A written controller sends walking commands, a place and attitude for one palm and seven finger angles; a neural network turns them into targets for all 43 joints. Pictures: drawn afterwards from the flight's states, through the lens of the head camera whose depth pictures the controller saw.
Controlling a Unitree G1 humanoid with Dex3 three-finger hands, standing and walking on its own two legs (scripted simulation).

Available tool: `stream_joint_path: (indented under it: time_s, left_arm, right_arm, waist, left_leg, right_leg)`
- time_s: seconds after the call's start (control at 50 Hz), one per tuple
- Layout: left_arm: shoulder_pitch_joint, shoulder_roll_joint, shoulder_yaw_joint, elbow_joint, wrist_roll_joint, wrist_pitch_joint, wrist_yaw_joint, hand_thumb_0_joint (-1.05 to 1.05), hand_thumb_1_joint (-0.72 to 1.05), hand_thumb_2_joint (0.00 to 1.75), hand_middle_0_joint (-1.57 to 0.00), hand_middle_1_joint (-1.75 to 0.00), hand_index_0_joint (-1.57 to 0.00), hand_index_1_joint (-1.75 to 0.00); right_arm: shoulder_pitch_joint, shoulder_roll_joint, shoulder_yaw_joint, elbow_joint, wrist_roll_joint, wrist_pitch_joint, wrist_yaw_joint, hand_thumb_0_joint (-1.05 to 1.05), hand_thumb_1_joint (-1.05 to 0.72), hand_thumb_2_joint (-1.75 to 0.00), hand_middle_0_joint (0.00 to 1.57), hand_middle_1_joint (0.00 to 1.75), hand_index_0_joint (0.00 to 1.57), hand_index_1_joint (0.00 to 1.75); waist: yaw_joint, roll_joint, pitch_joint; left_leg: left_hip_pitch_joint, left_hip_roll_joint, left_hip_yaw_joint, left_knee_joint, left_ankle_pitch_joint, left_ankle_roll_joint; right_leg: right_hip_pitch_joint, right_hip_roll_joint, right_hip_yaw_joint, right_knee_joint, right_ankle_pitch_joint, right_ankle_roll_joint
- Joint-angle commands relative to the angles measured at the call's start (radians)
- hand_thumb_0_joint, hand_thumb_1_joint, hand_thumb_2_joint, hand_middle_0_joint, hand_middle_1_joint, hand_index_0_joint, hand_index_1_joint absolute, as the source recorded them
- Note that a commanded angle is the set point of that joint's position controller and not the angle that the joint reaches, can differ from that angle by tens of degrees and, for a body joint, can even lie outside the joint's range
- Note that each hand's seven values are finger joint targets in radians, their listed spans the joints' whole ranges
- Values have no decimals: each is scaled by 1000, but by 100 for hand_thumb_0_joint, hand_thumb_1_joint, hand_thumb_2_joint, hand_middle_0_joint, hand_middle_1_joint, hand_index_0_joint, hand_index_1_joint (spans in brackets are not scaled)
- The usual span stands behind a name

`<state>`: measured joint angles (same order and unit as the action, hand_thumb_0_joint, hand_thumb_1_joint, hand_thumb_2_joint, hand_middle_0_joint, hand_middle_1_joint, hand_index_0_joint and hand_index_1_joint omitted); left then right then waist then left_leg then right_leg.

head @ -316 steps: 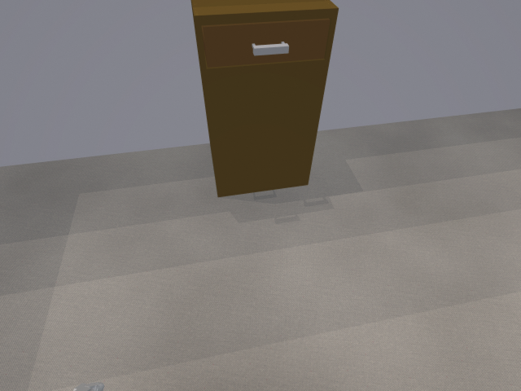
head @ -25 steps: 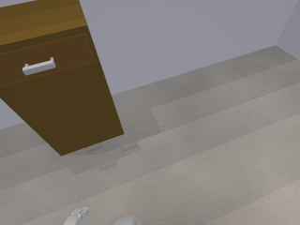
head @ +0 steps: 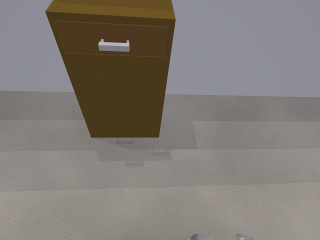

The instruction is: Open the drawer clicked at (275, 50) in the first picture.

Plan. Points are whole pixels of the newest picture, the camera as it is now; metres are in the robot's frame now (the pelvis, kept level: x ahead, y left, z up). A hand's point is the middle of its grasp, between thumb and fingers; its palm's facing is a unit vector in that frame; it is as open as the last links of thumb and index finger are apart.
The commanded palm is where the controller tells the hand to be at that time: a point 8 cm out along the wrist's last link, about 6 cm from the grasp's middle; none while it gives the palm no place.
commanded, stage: turn to face it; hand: left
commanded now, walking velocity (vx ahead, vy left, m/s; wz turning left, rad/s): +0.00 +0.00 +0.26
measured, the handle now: (114, 44) +0.83 +0.27 +0.01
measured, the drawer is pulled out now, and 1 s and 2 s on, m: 0.00 0.00 0.00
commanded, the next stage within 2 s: take the last steps up to it in 0.08 s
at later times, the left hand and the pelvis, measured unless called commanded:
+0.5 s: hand out of the picture +0.00 +0.13 -0.16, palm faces +0.16 -0.96 -0.22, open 7.3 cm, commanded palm none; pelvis +0.02 -0.04 +0.01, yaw +6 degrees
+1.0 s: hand out of the picture +0.08 +0.22 -0.18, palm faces +0.17 -0.97 -0.15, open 7.4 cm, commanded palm none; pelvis +0.14 +0.05 +0.00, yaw +6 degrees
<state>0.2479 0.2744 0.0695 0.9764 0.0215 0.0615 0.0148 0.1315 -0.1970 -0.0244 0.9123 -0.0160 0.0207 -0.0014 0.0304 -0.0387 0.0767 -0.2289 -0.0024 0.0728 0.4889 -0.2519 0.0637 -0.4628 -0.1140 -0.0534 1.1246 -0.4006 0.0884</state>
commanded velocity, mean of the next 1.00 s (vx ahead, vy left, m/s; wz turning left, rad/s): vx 0.25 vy -0.02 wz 0.06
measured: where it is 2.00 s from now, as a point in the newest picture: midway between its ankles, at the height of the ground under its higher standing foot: (148, 228)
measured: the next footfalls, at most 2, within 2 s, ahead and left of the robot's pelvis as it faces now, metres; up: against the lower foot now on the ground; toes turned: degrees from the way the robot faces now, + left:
right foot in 0.32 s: +0.04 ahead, -0.14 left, +0.00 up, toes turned +0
left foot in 0.80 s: +0.17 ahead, +0.15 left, +0.00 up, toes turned +16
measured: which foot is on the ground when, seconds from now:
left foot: down 0.00-0.32, up 0.34-0.78, down 0.80-1.00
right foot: up 0.00-0.30, down 0.32-0.80, up 0.82-1.00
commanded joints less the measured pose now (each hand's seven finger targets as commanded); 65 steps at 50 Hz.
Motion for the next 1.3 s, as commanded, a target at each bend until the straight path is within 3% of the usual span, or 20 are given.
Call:
stream_joint_path:
  time_s: [0.0,0.18,0.26,0.28,0.3,0.32,0.34,0.4,0.44,0.66,0.7,0.74,0.76,0.78,0.8,0.86,0.92,1.2,1.24,1.28]
  left_arm:
    - [11,51,9,-62,-4,-21,3,0,90,90,-20,-30,-20,-30]
    - [-47,-4,-11,-80,-9,-33,9,0,90,90,-20,-30,-20,-30]
    - [69,-12,-17,-21,-1,-60,-2,0,90,90,-20,-30,-20,-30]
    - [124,12,-12,0,6,-73,0,0,90,90,-20,-30,-20,-30]
    - [170,87,4,10,19,-82,8,0,90,90,-20,-30,-20,-30]
    - [198,132,9,-2,8,-75,10,0,90,90,-20,-30,-20,-30]
    - [186,120,11,2,2,-89,13,0,90,90,-20,-30,-20,-30]
    - [97,13,-16,5,-2,-111,9,0,90,90,-20,-30,-20,-30]
    - [151,-24,-25,26,-5,-124,9,0,90,90,-20,-30,-20,-30]
    - [299,-10,-20,147,10,-136,10,0,90,90,-20,-30,-20,-30]
    - [287,-3,-14,153,10,-128,11,0,90,90,-20,-30,-20,-30]
    - [263,-8,-10,156,1,-121,10,0,90,90,-20,-30,-20,-30]
    - [282,-47,-17,154,-2,-119,3,0,90,90,-20,-30,-20,-30]
    - [293,-104,-24,129,-10,-118,-3,0,90,90,-20,-30,-20,-30]
    - [235,-77,-23,94,0,-116,-1,0,90,90,-20,-30,-20,-30]
    - [123,-76,-14,97,5,-105,-18,0,90,90,-20,-30,-20,-30]
    - [188,-124,-10,115,13,-84,-22,0,90,90,-20,-30,-20,-30]
    - [-133,-71,-13,-26,3,-73,-30,0,90,90,-20,-30,-20,-30]
    - [-96,-61,-11,-14,4,-82,-29,0,90,90,-20,-30,-20,-30]
    - [101,3,6,48,5,-104,-24,0,90,90,-20,-30,-20,-30]
  right_arm:
    - [71,-178,-51,-23,5,-22,-16,0,-90,-90,20,30,20,30]
    - [118,-165,-58,21,-10,-12,-17,0,-90,-90,20,30,20,30]
    - [114,-144,-53,44,-4,-15,-13,0,-90,-90,20,30,20,30]
    - [113,-104,-49,49,0,-18,-10,0,-90,-90,20,30,20,30]
    - [128,-36,-33,32,9,-23,-6,0,-90,-90,20,30,20,30]
    - [54,-70,-42,-13,-6,-19,1,0,-90,-90,20,30,20,30]
    - [31,-99,-52,-7,-15,-12,9,0,-90,-90,20,30,20,30]
    - [140,-70,-59,72,-18,-7,24,0,-90,-90,20,30,20,30]
    - [157,-45,-55,89,-16,-9,24,0,-90,-90,20,30,20,30]
    - [-28,6,-34,47,-4,-40,38,0,-90,-90,20,30,20,30]
    - [-1,5,-32,53,-2,-52,34,0,-90,-90,20,30,20,30]
    - [148,-21,-36,103,-8,-70,20,0,-90,-90,20,30,20,30]
    - [278,-96,-54,142,-11,-77,6,0,-90,-90,20,30,20,30]
    - [409,-205,-79,170,-18,-82,-8,0,-90,-90,20,30,20,30]
    - [430,-226,-80,174,-9,-69,-11,0,-90,-90,20,30,20,30]
    - [229,-96,-53,128,-5,-75,-20,0,-90,-90,20,30,20,30]
    - [198,-34,-39,116,-6,-98,-25,0,-90,-90,20,30,20,30]
    - [300,-85,-49,162,-19,-77,-22,0,-90,-90,20,30,20,30]
    - [302,-88,-48,171,-19,-69,-23,0,-90,-90,20,30,20,30]
    - [294,-68,-38,176,-4,-73,-18,0,-90,-90,20,30,20,30]
  waist:
    - [-32,160,-102]
    - [-58,175,-108]
    - [-7,144,-100]
    - [17,51,-76]
    - [30,-191,-48]
    - [66,-193,18]
    - [52,-203,70]
    - [-35,-71,101]
    - [-25,-78,76]
    - [28,-127,77]
    - [9,-130,57]
    - [-62,-66,-20]
    - [-108,89,-99]
    - [-142,344,-192]
    - [-150,306,-188]
    - [-85,135,27]
    - [-28,133,7]
    - [-69,149,77]
    - [-49,143,44]
    - [45,40,-74]
  left_leg:
    - [132,241,-205,-195,465,84]
    - [105,249,-318,-184,309,116]
    - [-78,185,-320,-154,-124,64]
    - [-197,113,-261,-52,-240,18]
    - [-401,-17,-114,194,-297,-43]
    - [-458,-15,-90,364,-329,-56]
    - [-460,19,-130,469,-251,-52]
    - [-413,62,-99,579,-31,-71]
    - [-396,72,-77,585,38,-85]
    - [-307,86,32,235,-4,-66]
    - [-188,68,47,153,-24,-51]
    - [79,26,85,-1,43,-43]
    - [311,111,-18,-38,9,-16]
    - [454,382,-382,-146,-27,65]
    - [392,451,-488,-251,-180,114]
    - [72,386,-336,-333,-226,87]
    - [16,312,-141,-336,10,68]
    - [126,310,-33,-234,350,77]
    - [124,290,-16,-144,397,56]
    - [1,214,44,120,368,1]
  right_leg:
    - [-49,-8,28,-23,44,11]
    - [81,45,14,-348,-44,-15]
    - [353,81,-22,-665,93,-38]
    - [467,23,40,-781,61,-54]
    - [552,-197,337,-925,-190,-141]
    - [423,-340,492,-1035,-353,-223]
    - [313,-329,549,-1087,-429,-231]
    - [269,-196,246,-1032,-147,-167]
    - [300,-154,143,-1008,35,-155]
    - [367,-182,73,-944,272,-216]
    - [338,-178,69,-888,288,-213]
    - [267,-114,5,-697,357,-177]
    - [137,-59,-38,-468,301,-145]
    - [-67,56,-122,-187,-70,-95]
    - [-130,70,-33,-30,-199,-112]
    - [-163,-32,31,85,19,-109]
    - [-85,-33,18,11,124,-81]
    - [-20,19,-57,-462,191,-77]
    - [98,57,-91,-545,197,-92]
    - [430,32,-39,-648,306,-127]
